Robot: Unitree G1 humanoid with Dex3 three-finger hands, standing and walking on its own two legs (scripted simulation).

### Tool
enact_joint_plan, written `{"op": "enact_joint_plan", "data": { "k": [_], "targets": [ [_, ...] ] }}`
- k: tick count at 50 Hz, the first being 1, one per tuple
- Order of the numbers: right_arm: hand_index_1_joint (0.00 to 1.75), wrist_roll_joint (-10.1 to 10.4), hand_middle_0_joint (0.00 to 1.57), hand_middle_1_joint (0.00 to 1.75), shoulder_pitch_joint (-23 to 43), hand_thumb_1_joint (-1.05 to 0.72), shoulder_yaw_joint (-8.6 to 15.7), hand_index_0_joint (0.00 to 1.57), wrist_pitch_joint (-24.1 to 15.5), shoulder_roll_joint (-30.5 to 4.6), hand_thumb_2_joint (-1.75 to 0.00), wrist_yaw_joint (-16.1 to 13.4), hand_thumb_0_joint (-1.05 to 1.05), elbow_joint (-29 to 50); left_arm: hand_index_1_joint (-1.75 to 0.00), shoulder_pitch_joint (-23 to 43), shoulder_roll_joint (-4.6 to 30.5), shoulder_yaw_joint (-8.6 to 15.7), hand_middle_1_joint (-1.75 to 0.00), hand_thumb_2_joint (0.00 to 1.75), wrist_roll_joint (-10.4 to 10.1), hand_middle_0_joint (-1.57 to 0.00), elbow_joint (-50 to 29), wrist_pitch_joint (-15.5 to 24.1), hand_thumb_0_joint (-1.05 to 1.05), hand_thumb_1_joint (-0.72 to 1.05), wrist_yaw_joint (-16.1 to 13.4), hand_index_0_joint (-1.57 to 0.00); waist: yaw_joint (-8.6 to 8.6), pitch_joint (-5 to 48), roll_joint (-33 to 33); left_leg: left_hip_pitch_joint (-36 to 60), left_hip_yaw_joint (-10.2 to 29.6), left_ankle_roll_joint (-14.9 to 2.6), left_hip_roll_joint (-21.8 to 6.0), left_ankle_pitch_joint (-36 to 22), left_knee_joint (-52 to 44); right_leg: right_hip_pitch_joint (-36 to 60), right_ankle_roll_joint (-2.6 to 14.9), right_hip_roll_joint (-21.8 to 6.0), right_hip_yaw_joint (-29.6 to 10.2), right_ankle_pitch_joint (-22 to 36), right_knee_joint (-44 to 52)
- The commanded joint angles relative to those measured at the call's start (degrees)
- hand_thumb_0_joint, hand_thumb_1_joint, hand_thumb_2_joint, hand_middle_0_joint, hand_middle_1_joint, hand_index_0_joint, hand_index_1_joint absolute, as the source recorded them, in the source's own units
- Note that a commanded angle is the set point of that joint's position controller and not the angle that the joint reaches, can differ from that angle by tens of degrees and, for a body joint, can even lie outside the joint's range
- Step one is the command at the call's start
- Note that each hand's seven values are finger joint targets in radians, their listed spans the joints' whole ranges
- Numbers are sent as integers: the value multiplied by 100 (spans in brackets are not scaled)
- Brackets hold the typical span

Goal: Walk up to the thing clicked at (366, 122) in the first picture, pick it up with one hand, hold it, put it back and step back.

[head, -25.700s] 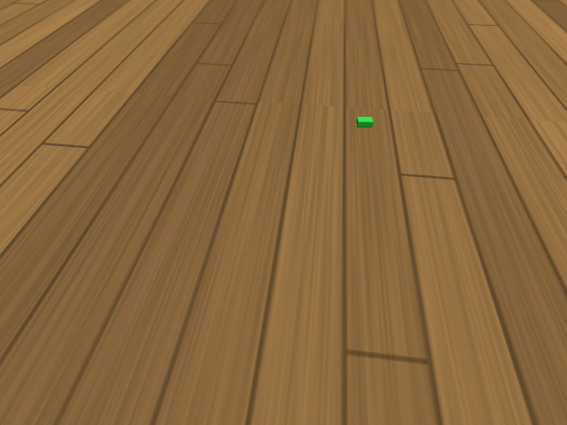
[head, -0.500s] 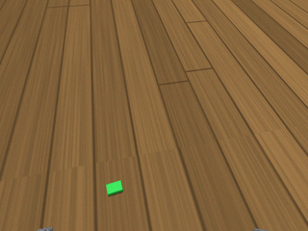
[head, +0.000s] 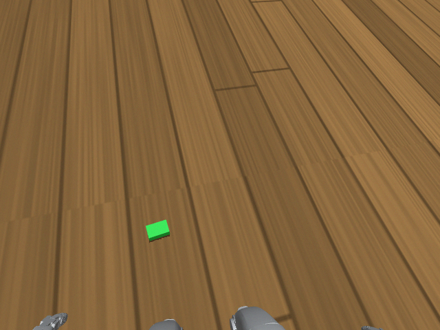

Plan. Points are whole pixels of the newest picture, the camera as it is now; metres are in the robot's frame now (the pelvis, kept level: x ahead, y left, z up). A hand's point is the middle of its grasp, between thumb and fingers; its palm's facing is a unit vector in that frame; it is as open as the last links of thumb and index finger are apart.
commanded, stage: walk up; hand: left
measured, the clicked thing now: (158, 230) +0.55 +0.22 -0.74
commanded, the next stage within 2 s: stand in 1.50 s
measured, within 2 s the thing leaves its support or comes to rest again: neither
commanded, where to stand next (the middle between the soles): +0.17 -0.01 m, yaw -2 degrees
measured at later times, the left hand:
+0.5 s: hand out of the picture -0.02 +0.24 -0.15, palm faces +0.03 -0.93 -0.38, open 7.4 cm
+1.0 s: hand out of the picture -0.15 +0.22 -0.14, palm faces +0.06 -0.93 -0.36, open 7.4 cm
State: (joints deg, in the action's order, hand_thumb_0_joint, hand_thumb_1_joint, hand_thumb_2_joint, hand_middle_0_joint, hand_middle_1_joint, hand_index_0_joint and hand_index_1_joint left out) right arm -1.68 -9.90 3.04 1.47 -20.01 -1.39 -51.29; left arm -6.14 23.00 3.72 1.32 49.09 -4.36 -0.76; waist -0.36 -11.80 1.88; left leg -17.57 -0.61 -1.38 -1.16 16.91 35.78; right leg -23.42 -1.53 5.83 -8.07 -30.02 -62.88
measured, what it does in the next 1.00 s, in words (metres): walks backwards: right foot, then left foot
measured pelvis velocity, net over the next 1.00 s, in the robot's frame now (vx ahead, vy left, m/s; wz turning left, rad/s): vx -0.20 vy -0.05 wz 0.03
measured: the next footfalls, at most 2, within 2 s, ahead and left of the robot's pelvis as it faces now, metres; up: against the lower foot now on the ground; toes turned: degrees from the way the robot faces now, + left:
right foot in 0.12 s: -0.03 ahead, -0.14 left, +0.00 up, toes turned +2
left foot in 0.44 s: -0.15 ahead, +0.08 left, +0.00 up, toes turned -1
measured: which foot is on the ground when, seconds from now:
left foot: down 0.00-0.14, up 0.16-0.42, down 0.44-1.00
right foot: up 0.00-0.10, down 0.12-0.46, up 0.48-0.70, down 0.72-1.00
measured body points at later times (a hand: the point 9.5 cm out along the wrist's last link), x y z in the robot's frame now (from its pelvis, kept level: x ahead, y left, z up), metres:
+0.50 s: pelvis -0.14 -0.03 -0.01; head -0.08 -0.02 +0.43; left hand -0.02 +0.28 -0.12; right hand -0.04 -0.34 -0.13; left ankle -0.15 +0.08 -0.73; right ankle -0.08 -0.14 -0.72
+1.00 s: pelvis -0.20 -0.05 +0.00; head -0.20 -0.05 +0.45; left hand -0.15 +0.27 -0.12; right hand -0.12 -0.35 -0.12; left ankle -0.19 +0.08 -0.73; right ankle -0.20 -0.18 -0.73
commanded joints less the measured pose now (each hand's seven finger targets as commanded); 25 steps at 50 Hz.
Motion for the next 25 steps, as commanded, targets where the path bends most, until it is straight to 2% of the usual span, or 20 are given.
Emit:
{"op": "enact_joint_plan", "data": {
  "k": [1,3,5,6,7,8,9,10,11,13,15,17,18,19,20,21,22,23,24,25],
  "targets": [
    [30,18,20,30,-190,-90,452,20,-113,-1801,-90,-161,0,509,-30,-42,900,330,-30,90,19,-20,-601,177,0,90,-25,-20,-188,1554,-1067,1643,1418,-1163,-1418,-3807,-401,-124,14,-335,308,33,1378],
    [30,29,20,30,70,-90,448,20,-68,-1845,-90,-120,0,621,-30,-462,853,351,-30,90,24,-20,-440,195,0,90,5,-20,-24,1731,-1250,1238,1354,-1044,-1377,-3157,-330,570,115,-411,592,470,2419],
    [30,91,20,30,298,-90,400,20,-4,-1756,-90,-82,0,698,-30,-864,836,389,-30,90,76,-20,-249,243,0,90,5,-20,207,1795,-996,621,1110,-709,-1154,-2549,26,1401,273,-400,742,1688,3680],
    [30,121,20,30,219,-90,320,20,5,-1573,-90,-61,0,722,-30,-881,1072,457,-30,90,117,-20,-301,277,0,90,3,-20,193,1777,-633,-82,1027,-415,-907,-1767,223,1871,432,-765,156,2281,3773],
    [30,184,20,30,366,-90,268,20,4,-1293,-90,-56,0,833,-30,-767,1591,591,-30,90,116,-20,-402,283,0,90,27,-20,223,1548,654,-1022,555,-13,141,-197,1243,1798,1053,-1799,-1352,3141,3808],
    [30,182,20,30,526,-90,294,20,54,-1284,-90,-164,0,819,-30,-443,1923,604,-30,90,104,-20,-573,293,0,90,31,-20,380,1375,1478,-820,522,79,575,2074,2732,689,1953,-2844,-2295,3900,4155],
    [30,184,20,30,402,-90,351,20,81,-1418,-90,-179,0,744,-30,-238,1744,559,-30,90,91,-20,-716,318,0,90,16,-20,246,1120,1022,-722,1041,93,496,2119,3476,224,1933,-2828,-2159,3970,4187],
    [30,209,20,30,95,-90,304,20,82,-1439,-90,-167,0,627,-30,69,1472,477,-30,90,32,-20,-817,324,0,90,-19,-20,53,1046,517,-740,1186,79,589,1723,3653,310,1718,-2371,-1401,4105,3920],
    [30,253,20,30,-49,-90,278,20,63,-1421,-90,-152,0,521,-30,248,1290,425,-30,90,57,-20,-841,310,0,90,-43,-20,-84,972,476,-835,1035,107,652,1488,3654,453,1537,-2021,-880,4365,3687],
    [30,240,20,30,-144,-90,221,20,-17,-1363,-90,-177,0,532,-30,123,1171,440,-30,90,124,-20,-914,269,0,90,-76,-20,32,1070,717,-878,794,223,628,1341,3250,865,1392,-1764,-450,4614,3418],
    [30,191,20,30,-137,-90,201,20,-53,-1329,-90,-172,0,568,-30,-109,1100,416,-30,90,152,-20,-961,226,0,90,-82,-20,179,1189,770,-933,533,256,562,1434,2381,1419,1395,-1718,-373,4624,3323],
    [30,117,20,30,-104,-90,198,20,-102,-1263,-90,-143,0,633,-30,-341,1107,424,-30,90,153,-20,-954,242,0,90,-101,-20,269,1383,954,-816,389,216,286,1441,1156,1920,1355,-1861,-593,4440,3180],
    [30,92,20,30,-77,-90,202,20,-128,-1237,-90,-119,0,627,-30,-457,1100,414,-30,90,121,-20,-934,238,0,90,-84,-20,315,1448,947,-677,220,203,292,1280,645,2041,1311,-1809,-570,4302,3084],
    [30,70,20,30,-163,-90,213,20,-153,-1192,-90,-95,0,576,-30,-469,1130,398,-30,90,90,-20,-917,229,0,90,-65,-20,279,1549,899,-438,65,163,330,947,78,2104,1251,-1748,-547,4172,2922],
    [30,29,20,30,-364,-90,243,20,-174,-1167,-90,-84,0,478,-30,-353,1198,386,-30,90,48,-20,-926,194,0,90,-40,-20,124,1604,879,52,-44,72,318,360,-749,1848,1153,-1704,-513,3932,2733],
    [30,15,20,30,-537,-90,280,20,-207,-1228,-90,-74,0,399,-30,-320,1166,354,-30,90,21,-20,-940,174,0,90,-16,-20,54,1635,617,572,87,20,216,-456,-1391,1479,909,-1601,-414,3457,2550],
    [30,-109,20,30,-452,-90,380,20,-231,-1540,-90,-74,0,427,-30,-431,944,257,-30,90,4,-20,-952,157,0,90,0,-20,109,1570,-65,1200,1351,-278,-596,-548,-1503,243,568,-1230,-266,2292,2117],
    [30,-99,20,30,-65,-90,455,20,-232,-2103,-90,-21,0,554,-30,-318,779,229,-30,90,-39,-20,-989,176,0,90,-6,-20,135,1369,-1290,972,2793,-982,-1842,-968,-1782,-541,276,-266,502,47,1358],
    [30,-57,20,30,-97,-90,516,20,-266,-2250,-90,-10,0,586,-30,211,1041,370,-30,90,38,-20,-959,181,0,90,-83,-20,-230,1257,-1282,67,3293,-1612,-2446,-1471,-1813,-34,208,-368,20,-707,285],
    [30,-71,20,30,-20,-90,465,20,-305,-2005,-90,-39,0,544,-30,234,1069,387,-30,90,38,-20,-877,165,0,90,-76,-20,-93,1116,-678,-57,2656,-1464,-2099,-1921,-1591,79,260,-298,-327,-486,-120]
  ]
}}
